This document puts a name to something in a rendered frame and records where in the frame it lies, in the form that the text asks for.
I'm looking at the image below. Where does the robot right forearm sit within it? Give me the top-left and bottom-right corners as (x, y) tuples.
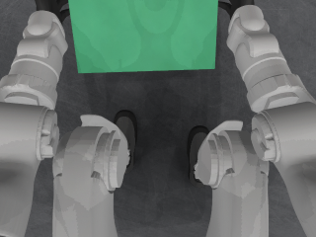
(226, 5), (316, 113)

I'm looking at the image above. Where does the carton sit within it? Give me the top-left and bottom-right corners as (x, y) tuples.
(68, 0), (218, 74)

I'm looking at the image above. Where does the robot right thigh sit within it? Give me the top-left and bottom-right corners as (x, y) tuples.
(201, 130), (269, 237)

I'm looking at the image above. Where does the robot left foot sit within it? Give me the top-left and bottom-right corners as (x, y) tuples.
(114, 110), (137, 174)

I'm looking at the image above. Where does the right robot hand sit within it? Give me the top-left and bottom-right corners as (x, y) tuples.
(217, 0), (255, 20)

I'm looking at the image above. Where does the left robot upper arm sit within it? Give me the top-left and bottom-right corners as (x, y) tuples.
(0, 102), (59, 237)

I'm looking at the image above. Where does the robot left forearm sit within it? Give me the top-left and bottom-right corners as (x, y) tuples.
(0, 10), (68, 110)

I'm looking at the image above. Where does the left robot hand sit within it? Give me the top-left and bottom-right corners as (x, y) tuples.
(35, 0), (70, 26)

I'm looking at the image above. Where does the right robot upper arm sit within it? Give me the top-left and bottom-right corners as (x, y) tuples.
(251, 101), (316, 237)

